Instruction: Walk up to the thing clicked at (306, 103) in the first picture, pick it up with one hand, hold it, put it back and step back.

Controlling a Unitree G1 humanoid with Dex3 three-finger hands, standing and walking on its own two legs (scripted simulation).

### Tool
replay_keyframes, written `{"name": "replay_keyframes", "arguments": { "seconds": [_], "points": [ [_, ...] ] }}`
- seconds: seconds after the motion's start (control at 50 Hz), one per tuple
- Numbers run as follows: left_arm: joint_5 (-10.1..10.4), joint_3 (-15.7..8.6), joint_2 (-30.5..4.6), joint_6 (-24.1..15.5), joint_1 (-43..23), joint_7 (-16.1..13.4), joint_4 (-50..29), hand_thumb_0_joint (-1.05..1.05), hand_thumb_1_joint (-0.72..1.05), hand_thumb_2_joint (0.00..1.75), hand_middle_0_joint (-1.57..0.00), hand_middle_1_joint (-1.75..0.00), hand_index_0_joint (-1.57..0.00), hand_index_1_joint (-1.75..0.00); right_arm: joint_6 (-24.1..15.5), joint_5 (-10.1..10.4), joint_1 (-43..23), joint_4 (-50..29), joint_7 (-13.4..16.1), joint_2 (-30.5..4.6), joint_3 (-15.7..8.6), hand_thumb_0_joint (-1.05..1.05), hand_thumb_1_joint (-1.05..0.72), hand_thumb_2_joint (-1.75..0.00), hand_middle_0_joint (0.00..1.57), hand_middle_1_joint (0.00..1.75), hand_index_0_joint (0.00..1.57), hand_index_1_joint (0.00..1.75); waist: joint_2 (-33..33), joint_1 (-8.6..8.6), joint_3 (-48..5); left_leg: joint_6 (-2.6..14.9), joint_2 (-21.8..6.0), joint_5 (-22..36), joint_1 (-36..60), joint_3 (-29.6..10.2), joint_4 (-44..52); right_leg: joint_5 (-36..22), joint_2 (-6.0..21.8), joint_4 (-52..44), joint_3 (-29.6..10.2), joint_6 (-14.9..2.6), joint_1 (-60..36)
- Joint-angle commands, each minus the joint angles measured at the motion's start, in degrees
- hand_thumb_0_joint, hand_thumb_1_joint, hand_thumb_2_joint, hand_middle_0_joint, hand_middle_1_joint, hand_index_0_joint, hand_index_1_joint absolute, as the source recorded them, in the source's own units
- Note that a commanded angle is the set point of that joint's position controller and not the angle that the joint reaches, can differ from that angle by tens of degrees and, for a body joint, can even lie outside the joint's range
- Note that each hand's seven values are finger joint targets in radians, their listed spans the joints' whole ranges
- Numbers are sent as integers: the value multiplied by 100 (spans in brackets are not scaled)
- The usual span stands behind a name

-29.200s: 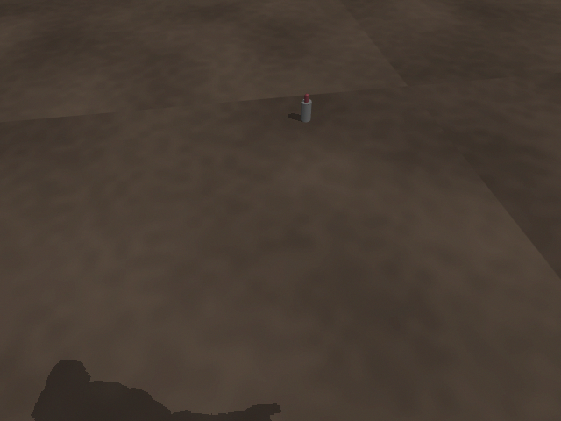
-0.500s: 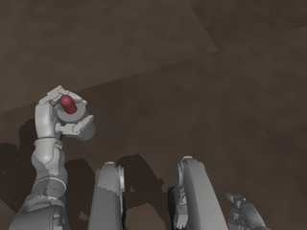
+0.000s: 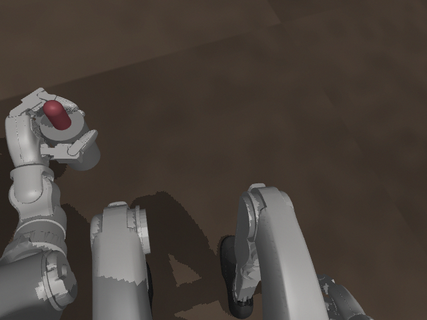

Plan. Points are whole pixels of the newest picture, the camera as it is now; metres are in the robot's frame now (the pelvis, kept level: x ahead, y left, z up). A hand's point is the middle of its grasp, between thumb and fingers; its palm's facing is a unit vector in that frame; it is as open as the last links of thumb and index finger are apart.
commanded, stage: crouch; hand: left
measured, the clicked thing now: (69, 134) +0.46 +0.22 -0.08
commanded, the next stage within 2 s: lower in 0.52 s
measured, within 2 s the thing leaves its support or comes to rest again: neither
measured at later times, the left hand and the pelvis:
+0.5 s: hand (78, 138) +0.47 +0.22 -0.12, palm faces +0.12 -0.99 -0.01, open 7.7 cm; pelvis +0.00 +0.01 -0.04, yaw -4 degrees
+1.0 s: hand (87, 146) +0.48 +0.22 -0.18, palm faces +0.13 -0.99 +0.00, open 7.7 cm; pelvis +0.00 +0.01 -0.05, yaw -7 degrees
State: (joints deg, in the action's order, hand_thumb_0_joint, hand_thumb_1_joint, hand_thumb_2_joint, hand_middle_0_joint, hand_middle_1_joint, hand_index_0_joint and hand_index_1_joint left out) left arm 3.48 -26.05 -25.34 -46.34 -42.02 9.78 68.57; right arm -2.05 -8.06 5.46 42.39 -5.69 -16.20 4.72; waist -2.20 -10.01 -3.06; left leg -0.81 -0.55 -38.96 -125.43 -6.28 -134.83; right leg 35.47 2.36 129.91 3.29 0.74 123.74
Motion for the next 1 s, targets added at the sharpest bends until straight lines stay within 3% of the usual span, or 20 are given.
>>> {"name": "replay_keyframes", "arguments": {
  "seconds": [0.0, 0.06, 0.08, 0.12, 0.16, 0.2, 0.3, 0.32, 0.36, 0.38, 0.52, 0.68, 0.74, 0.8, 0.82, 0.92, 0.94, 0.98],
  "points": [
    [96, -222, -1413, -532, -1956, 36, -1196, 0, 36, 120, -122, -129, -123, -129, -38, -40, 639, -343, 31, -1406, -321, 0, -91, -91, 20, 30, 20, 30, 1230, -29, -3819, 151, 131, 278, 2060, 417, 1500, -449, -262, -1180, 359, -222, -2221],
    [121, -158, -1353, -553, -2084, 51, -1243, 0, 37, 121, -124, -131, -125, -131, -15, -83, 616, -328, 9, -1483, -246, 0, -91, -91, 20, 30, 20, 30, 1401, -178, -3586, 122, 104, 279, 2060, 314, 1430, -484, -262, -1028, 454, -232, -1980],
    [102, -240, -1418, -533, -1893, 27, -1058, 0, 35, 122, -125, -132, -126, -132, 0, -96, 673, -253, 0, -1503, -227, 0, -91, -91, 20, 30, 20, 30, 1414, -101, -3514, 102, 98, 345, 2075, 306, 1409, -517, -275, -979, 475, -242, -1901],
    [81, -235, -1572, -581, -2067, 47, -1301, 0, 36, 121, -123, -131, -124, -131, 23, -139, 635, -318, -13, -1573, -177, 0, -91, -91, 20, 30, 20, 30, 1618, -189, -3625, 84, 79, 508, 2203, 248, 1311, -692, -272, -873, 508, -246, -1897],
    [64, -107, -1444, -583, -2033, 83, -1268, 0, 37, 121, -124, -131, -124, -131, 51, -176, 629, -261, -27, -1605, -148, 0, -92, -91, 20, 30, 20, 30, 1698, -246, -3474, 61, 56, 491, 2262, 194, 1283, -682, -272, -808, 551, -257, -1704],
    [81, -241, -1559, -600, -1981, 44, -1239, 0, 38, 121, -125, -131, -125, -131, 66, -202, 608, -287, -48, -1661, -102, 0, -91, -91, 20, 30, 20, 30, 1627, -270, -3398, 70, 62, 454, 2142, 143, 1224, -673, -276, -768, 593, -241, -1739],
    [83, -138, -1614, -666, -2051, 29, -1234, 0, 38, 121, -124, -132, -125, -132, 120, -282, 564, -282, -79, -1748, -1, 0, -92, -91, 20, 30, 20, 30, 1763, -378, -3361, 58, 43, 474, 2150, 84, 1056, -741, -301, -673, 639, -234, -1730],
    [75, -218, -1723, -666, -1905, 17, -1091, 0, 38, 122, -124, -131, -125, -131, 128, -292, 530, -267, -80, -1747, 28, 0, -91, -91, 20, 30, 20, 30, 1669, -338, -3259, 73, 44, 435, 1999, 105, 1007, -689, -312, -669, 640, -225, -1765],
    [112, -196, -1745, -727, -2038, 8, -1228, 0, 37, 122, -127, -133, -128, -133, 143, -320, 507, -328, -90, -1804, 86, 0, -92, -91, 20, 30, 20, 30, 1658, -443, -3290, 74, 41, 520, 1988, 62, 941, -794, -318, -632, 679, -210, -1869],
    [117, -312, -1850, -736, -1869, -12, -1181, 0, 37, 122, -126, -132, -127, -132, 144, -329, 472, -359, -99, -1812, 107, 0, -92, -91, 20, 30, 20, 30, 1675, -342, -3334, 64, 42, 582, 2009, 62, 941, -825, -322, -600, 689, -213, -1920],
    [49, -211, -1959, -789, -1938, -38, -1192, 0, 35, 123, -129, -135, -129, -135, 215, -416, 341, -413, -114, -1892, 235, 0, -92, -91, 20, 30, 20, 30, 1838, -471, -3150, 48, 3, 645, 2034, 1, 826, -883, -356, -527, 759, -215, -1858],
    [105, -120, -1837, -833, -1665, -103, -696, 0, 32, 122, -132, -139, -133, -139, 236, -493, 240, -488, -151, -1990, 434, 0, -92, -91, 20, 30, 20, 30, 1664, -686, -2837, 41, -22, 786, 1975, -114, 659, -1071, -388, -482, 868, -188, -1911],
    [54, -158, -2087, -953, -1837, -180, -480, 0, 33, 122, -133, -140, -134, -139, 238, -547, 79, -529, -158, -2023, 577, 0, -92, -91, 20, 30, 20, 30, 1557, -787, -2527, 76, -32, 521, 1720, -179, 595, -863, -406, -503, 915, -171, -1886],
    [7, -226, -2309, -1103, -1951, -271, -430, 0, 34, 122, -131, -139, -133, -138, 267, -632, 31, -596, -178, -2095, 701, 0, -92, -91, 20, 30, 20, 30, 1705, -860, -2563, 51, -50, 523, 1847, -248, 586, -879, -416, -471, 976, -163, -1986],
    [9, -287, -2376, -1141, -1847, -293, -380, 0, 35, 122, -130, -138, -131, -137, 260, -651, -37, -593, -180, -2106, 729, 0, -92, -91, 20, 30, 20, 30, 1757, -786, -2535, 33, -68, 575, 1877, -255, 576, -899, -428, -408, 981, -173, -2001],
    [-15, -138, -2451, -1324, -2075, -362, -209, 0, 37, 121, -130, -137, -131, -136, 268, -770, -191, -673, -187, -2260, 921, 0, -92, -91, 20, 30, 20, 30, 2052, -1052, -2330, -39, -121, 528, 2173, -449, 605, -933, -425, -340, 1118, -167, -1837],
    [-58, -144, -2543, -1358, -1948, -392, -161, 0, 36, 120, -129, -136, -130, -135, 274, -809, -222, -661, -189, -2241, 985, 0, -92, -91, 20, 30, 20, 30, 2124, -988, -2348, -60, -125, 667, 2229, -434, 582, -1037, -442, -326, 1114, -171, -1946],
    [-103, -70, -2595, -1426, -2048, -430, -98, 0, 35, 119, -127, -134, -129, -133, 290, -850, -308, -672, -180, -2274, 1044, 0, -92, -91, 20, 30, 20, 30, 2173, -1047, -2218, -61, -138, 601, 2205, -489, 564, -997, -445, -304, 1160, -163, -1862]
  ]
}}
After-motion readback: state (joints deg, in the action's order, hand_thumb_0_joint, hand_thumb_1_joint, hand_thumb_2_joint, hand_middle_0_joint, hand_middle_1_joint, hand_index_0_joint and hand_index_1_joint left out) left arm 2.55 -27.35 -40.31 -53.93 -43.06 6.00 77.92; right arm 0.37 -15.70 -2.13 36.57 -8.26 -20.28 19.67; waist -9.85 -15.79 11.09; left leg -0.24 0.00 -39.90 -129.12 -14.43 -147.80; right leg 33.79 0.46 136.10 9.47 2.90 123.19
